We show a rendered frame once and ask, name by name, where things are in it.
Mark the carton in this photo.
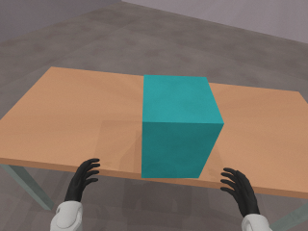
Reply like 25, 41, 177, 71
141, 74, 224, 178

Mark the right robot forearm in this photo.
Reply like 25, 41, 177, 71
241, 214, 272, 231

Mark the table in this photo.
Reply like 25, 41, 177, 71
0, 66, 308, 231

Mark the right robot hand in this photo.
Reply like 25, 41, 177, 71
220, 167, 261, 217

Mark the left robot forearm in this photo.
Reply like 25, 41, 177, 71
50, 200, 83, 231

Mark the left robot hand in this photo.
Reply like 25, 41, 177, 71
64, 158, 100, 202

